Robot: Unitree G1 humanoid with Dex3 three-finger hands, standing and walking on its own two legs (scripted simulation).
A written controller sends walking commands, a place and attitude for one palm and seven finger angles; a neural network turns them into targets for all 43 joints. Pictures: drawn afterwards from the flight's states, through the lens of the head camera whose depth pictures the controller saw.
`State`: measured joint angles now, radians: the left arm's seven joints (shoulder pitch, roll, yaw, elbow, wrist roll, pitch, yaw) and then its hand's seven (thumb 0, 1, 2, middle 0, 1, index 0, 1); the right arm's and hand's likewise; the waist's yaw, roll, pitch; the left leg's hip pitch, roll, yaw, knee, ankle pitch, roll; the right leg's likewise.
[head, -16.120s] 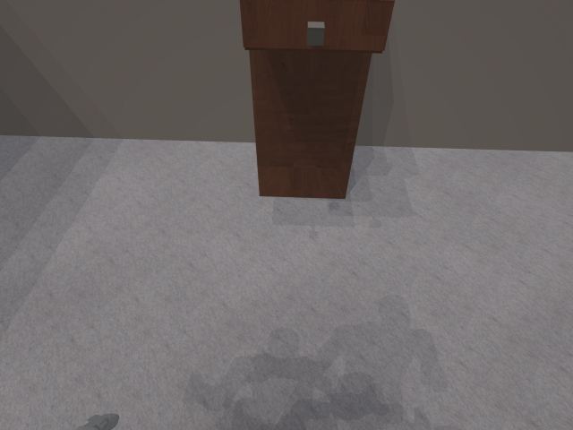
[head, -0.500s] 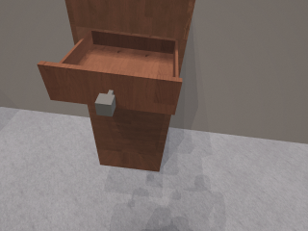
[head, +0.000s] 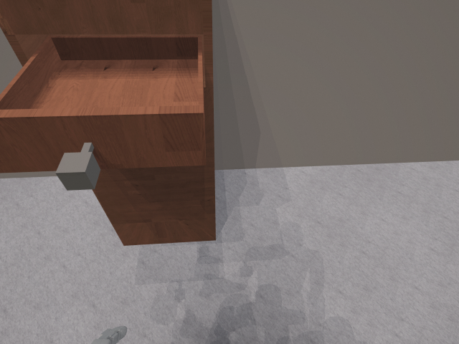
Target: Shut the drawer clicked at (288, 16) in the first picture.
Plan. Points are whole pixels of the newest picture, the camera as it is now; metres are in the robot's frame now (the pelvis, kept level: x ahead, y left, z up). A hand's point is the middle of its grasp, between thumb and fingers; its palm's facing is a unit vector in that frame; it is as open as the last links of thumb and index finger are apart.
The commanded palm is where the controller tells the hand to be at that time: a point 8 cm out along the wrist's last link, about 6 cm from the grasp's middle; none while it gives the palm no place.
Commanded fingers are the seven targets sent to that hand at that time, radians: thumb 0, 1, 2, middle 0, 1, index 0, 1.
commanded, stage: shuffle to correct the standing spot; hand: left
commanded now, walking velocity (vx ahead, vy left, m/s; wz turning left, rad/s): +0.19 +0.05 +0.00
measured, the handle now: (83, 161) +0.37 +0.24 +0.14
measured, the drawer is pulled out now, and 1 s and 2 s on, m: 0.28 0.28 0.28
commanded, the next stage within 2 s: come to a stop and stand still in 0.14 s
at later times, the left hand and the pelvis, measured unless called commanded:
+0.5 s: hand out of the picture +0.07 +0.18 -0.18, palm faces +0.10 -0.98 -0.17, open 7.3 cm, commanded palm none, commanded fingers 0.00 0.90 0.90 -0.20 -0.30 -0.20 -0.30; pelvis +0.08 +0.01 +0.00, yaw +2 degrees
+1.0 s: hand out of the picture +0.08 +0.14 -0.17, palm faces +0.08 -0.98 -0.19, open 7.3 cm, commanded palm none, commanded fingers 0.00 0.90 0.90 -0.20 -0.30 -0.20 -0.30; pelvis +0.07 -0.04 +0.00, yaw +3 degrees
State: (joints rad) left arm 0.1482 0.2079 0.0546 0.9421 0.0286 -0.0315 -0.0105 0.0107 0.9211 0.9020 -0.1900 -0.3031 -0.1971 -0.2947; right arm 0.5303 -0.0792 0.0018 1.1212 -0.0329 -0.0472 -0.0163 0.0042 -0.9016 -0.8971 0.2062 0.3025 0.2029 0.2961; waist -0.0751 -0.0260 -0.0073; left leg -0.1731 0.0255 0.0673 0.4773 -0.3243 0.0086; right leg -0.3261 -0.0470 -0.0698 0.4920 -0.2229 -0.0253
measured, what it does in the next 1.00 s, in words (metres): steps on the spot: left foot, then right foot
